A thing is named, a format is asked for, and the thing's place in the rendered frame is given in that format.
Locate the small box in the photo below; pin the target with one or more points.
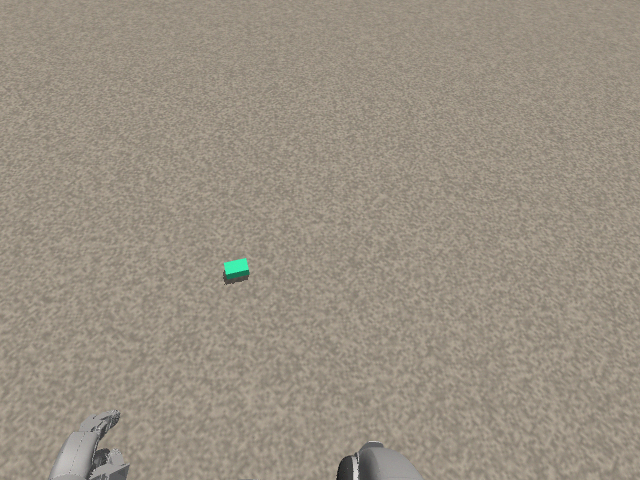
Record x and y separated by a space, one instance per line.
236 268

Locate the right robot foot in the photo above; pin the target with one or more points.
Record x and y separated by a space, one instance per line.
343 472

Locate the left robot hand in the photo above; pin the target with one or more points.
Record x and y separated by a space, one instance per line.
78 455

